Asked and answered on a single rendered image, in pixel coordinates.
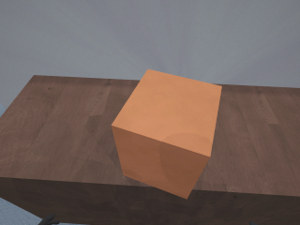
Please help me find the pedestal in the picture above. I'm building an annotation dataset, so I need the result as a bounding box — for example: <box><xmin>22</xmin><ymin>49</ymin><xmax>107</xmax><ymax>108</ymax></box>
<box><xmin>0</xmin><ymin>75</ymin><xmax>300</xmax><ymax>225</ymax></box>

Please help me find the robot left hand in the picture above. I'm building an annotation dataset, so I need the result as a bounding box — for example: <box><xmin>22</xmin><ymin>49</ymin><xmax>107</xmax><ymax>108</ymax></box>
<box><xmin>38</xmin><ymin>214</ymin><xmax>60</xmax><ymax>225</ymax></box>

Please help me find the carton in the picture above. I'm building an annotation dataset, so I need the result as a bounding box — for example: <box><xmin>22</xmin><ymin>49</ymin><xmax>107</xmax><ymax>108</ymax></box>
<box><xmin>112</xmin><ymin>69</ymin><xmax>222</xmax><ymax>199</ymax></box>

